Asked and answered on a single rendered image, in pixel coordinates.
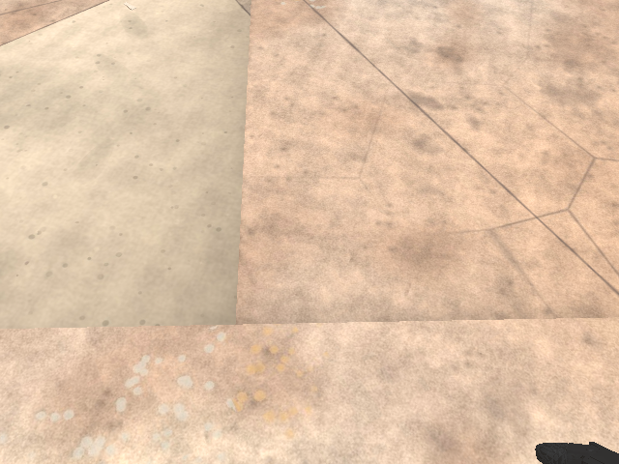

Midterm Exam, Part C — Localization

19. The robot right hand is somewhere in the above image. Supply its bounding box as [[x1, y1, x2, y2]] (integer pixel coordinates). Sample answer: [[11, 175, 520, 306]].
[[535, 442, 619, 464]]

